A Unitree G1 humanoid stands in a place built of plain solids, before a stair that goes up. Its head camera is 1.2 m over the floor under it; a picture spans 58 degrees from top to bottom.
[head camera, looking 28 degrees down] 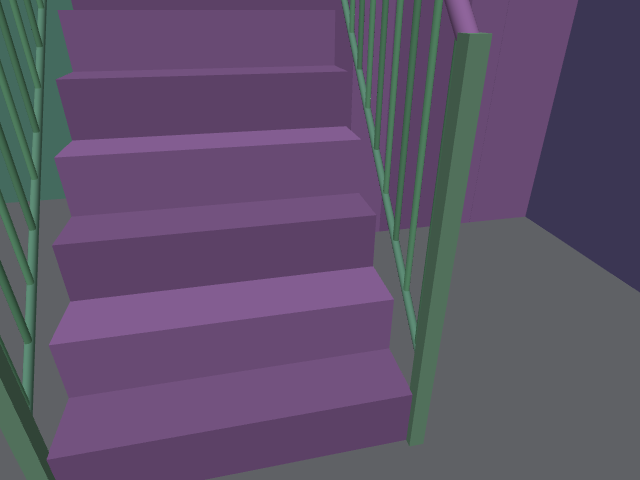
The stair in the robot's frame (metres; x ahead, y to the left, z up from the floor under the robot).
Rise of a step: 0.20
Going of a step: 0.20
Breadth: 0.99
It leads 12 degrees to the left of straight ahead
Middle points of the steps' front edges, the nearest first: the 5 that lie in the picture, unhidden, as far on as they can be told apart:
0.81 0.21 0.20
1.00 0.25 0.40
1.20 0.29 0.60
1.40 0.34 0.80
1.60 0.38 1.00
